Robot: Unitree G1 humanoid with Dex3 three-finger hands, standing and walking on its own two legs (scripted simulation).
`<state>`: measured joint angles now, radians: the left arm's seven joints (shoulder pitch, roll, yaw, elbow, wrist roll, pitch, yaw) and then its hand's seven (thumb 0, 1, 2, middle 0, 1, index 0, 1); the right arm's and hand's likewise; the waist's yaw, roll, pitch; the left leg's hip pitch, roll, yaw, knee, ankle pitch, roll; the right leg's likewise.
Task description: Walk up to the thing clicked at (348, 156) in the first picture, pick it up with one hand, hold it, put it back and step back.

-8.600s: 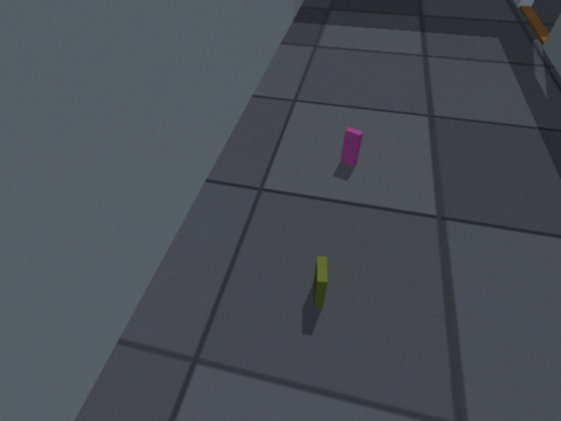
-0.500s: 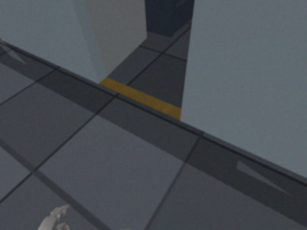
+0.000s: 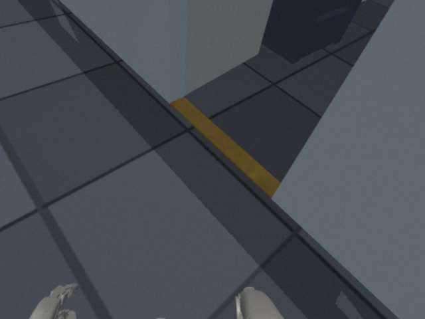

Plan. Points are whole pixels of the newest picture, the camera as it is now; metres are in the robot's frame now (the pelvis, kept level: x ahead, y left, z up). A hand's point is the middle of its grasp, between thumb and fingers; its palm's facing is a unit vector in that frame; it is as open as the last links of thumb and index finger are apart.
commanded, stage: walk up
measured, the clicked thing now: out of the picture +0.65 +1.29 -0.66
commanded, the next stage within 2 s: none
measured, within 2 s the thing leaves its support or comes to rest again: neither
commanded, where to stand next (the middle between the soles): +0.08 -0.06 m, yaw +58 degrees
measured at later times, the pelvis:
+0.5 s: pelvis +0.04 -0.14 -0.01, yaw +26 degrees
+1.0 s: pelvis +0.00 -0.10 -0.01, yaw +46 degrees
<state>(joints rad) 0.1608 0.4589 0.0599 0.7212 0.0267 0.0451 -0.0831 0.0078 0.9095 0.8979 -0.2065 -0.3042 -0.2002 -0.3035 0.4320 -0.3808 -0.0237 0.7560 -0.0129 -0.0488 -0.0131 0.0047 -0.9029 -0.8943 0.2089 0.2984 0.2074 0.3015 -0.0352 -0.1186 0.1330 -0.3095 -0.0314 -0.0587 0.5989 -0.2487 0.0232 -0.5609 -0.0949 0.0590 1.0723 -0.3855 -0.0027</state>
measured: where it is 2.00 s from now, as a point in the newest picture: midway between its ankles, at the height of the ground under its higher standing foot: outside the picture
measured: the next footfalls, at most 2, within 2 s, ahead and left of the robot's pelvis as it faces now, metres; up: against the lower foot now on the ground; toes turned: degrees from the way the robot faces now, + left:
right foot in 0.20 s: +0.17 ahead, -0.19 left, +0.00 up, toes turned +13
left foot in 0.74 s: -0.02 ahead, +0.01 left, +0.00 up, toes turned +40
